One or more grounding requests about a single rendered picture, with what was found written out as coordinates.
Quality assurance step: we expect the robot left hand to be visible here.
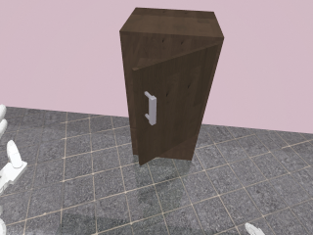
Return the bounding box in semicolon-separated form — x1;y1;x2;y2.
0;104;27;196

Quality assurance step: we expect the robot right hand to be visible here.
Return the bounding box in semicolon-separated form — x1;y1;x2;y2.
245;223;265;235

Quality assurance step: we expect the handle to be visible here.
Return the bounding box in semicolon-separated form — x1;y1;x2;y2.
144;91;157;125

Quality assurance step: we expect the cupboard door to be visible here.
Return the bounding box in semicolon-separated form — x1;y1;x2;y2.
131;43;219;165

